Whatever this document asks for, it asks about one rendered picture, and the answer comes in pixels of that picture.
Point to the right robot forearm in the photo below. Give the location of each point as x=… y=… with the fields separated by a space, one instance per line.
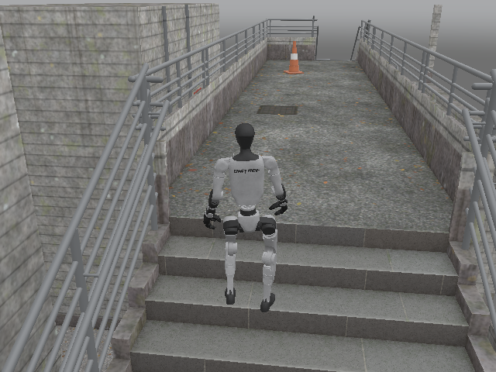
x=282 y=199

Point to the robot right upper arm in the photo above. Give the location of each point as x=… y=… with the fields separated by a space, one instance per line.
x=274 y=173

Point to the right robot foot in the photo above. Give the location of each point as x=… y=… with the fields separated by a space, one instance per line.
x=265 y=306

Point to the robot left shin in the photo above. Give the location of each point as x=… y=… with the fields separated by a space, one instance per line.
x=230 y=267

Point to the right robot hand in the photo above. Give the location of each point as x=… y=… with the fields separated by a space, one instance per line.
x=281 y=211

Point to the left robot forearm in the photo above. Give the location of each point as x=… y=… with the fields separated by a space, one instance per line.
x=212 y=206

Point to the left robot hand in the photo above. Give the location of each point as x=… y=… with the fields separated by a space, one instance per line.
x=207 y=221

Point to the robot left upper arm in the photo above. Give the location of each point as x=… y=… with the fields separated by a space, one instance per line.
x=221 y=166

